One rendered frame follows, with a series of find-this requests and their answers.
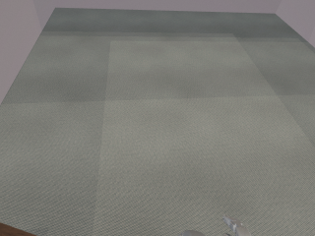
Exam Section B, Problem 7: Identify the table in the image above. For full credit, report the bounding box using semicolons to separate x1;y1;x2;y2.
0;222;37;236

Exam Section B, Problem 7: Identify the right robot hand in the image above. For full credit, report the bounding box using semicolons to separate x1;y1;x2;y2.
222;214;251;236

